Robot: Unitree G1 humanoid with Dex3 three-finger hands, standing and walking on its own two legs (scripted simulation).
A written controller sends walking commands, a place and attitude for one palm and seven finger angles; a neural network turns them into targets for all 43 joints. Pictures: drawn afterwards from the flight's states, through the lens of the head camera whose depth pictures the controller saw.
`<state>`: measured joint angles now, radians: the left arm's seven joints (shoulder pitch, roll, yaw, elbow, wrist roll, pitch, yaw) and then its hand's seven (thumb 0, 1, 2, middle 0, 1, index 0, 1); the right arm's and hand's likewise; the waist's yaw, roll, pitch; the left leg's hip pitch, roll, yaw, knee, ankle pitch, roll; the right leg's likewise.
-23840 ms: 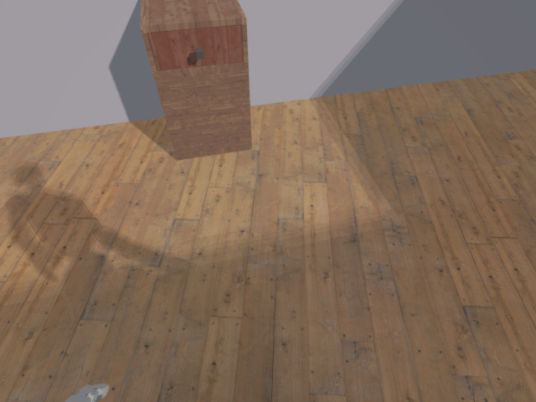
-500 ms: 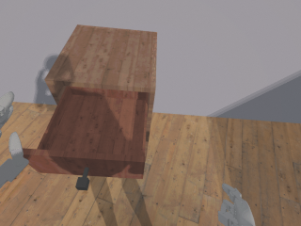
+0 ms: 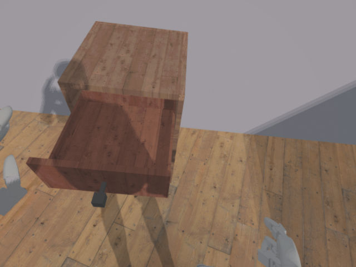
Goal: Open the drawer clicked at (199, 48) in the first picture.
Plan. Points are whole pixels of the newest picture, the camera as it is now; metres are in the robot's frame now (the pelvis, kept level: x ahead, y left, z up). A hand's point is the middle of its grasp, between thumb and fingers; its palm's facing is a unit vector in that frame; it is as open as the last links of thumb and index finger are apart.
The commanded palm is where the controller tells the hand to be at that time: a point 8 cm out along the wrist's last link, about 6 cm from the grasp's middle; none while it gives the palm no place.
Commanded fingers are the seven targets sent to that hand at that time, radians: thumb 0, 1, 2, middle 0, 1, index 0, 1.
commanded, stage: step back with the hand held close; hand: left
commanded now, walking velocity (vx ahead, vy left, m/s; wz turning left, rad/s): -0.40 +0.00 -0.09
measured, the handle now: (101, 194) +0.32 +0.23 -0.15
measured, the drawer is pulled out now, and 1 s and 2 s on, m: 0.30 0.30 0.30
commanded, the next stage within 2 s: stop stepping back and stand still in 0.34 s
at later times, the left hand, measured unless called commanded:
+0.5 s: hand out of the picture +0.08 +0.17 +0.16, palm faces +0.24 -0.84 -0.50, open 7.4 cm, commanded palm +0.01 +0.22 +0.19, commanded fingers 0.00 0.90 0.90 -0.20 -0.30 -0.20 -0.30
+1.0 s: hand out of the picture -0.04 +0.14 +0.17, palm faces +0.34 -0.81 -0.48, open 7.4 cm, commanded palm -0.09 +0.19 +0.19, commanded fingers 0.00 0.90 0.90 -0.20 -0.30 -0.20 -0.30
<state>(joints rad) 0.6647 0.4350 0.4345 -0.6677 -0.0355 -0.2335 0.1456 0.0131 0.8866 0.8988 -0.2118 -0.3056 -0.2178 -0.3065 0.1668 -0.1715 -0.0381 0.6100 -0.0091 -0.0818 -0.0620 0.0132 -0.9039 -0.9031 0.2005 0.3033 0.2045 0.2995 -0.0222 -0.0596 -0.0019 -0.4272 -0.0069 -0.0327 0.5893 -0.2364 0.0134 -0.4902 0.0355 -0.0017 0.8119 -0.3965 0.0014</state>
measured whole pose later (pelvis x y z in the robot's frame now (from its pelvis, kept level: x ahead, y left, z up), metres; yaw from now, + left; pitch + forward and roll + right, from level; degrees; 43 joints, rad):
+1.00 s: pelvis -0.22 -0.09 +0.00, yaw -1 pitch -2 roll +2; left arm 0.67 0.40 0.37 -0.57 -0.01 -0.19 0.14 0.01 0.89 0.90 -0.21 -0.31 -0.21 -0.31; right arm 0.29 -0.19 0.00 0.62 0.01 -0.12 -0.05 0.01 -0.90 -0.90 0.20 0.30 0.21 0.30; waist -0.04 -0.04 -0.03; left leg -0.22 0.00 0.04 0.56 -0.30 0.01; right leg -0.35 0.00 -0.09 0.71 -0.42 0.01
